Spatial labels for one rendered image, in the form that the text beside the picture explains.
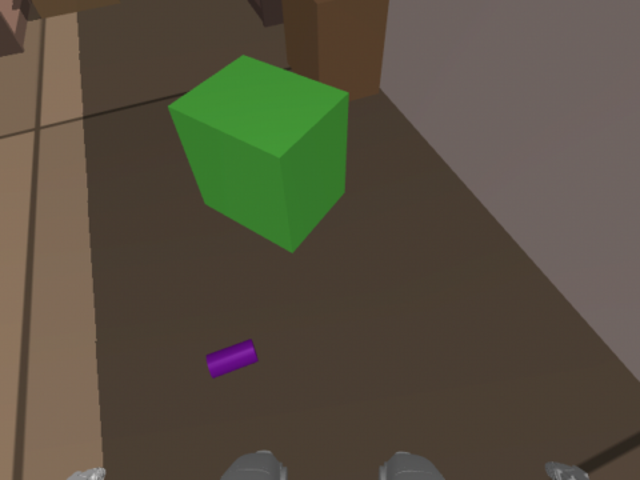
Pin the bookshelf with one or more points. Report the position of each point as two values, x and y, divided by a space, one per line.
13 22
269 11

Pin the right robot hand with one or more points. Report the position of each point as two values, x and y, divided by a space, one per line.
558 471

